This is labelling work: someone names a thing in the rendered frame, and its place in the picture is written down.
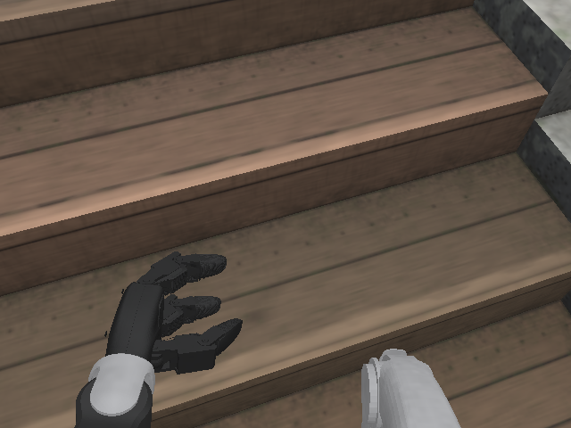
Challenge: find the right robot thigh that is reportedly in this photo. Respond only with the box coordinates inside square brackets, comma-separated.
[361, 355, 461, 428]

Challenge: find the robot left forearm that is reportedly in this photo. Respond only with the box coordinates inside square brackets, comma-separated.
[74, 353, 155, 428]

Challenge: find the left robot hand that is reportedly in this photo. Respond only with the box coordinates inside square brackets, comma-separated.
[104, 251, 243, 375]

